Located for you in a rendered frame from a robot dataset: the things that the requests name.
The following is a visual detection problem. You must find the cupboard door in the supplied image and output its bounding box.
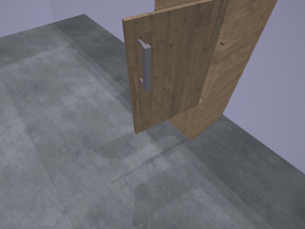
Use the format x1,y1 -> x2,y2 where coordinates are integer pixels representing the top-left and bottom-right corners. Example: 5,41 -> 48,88
122,0 -> 230,135

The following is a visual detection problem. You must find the handle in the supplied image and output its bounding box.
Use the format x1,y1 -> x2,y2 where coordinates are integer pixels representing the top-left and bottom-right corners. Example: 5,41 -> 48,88
137,39 -> 152,92

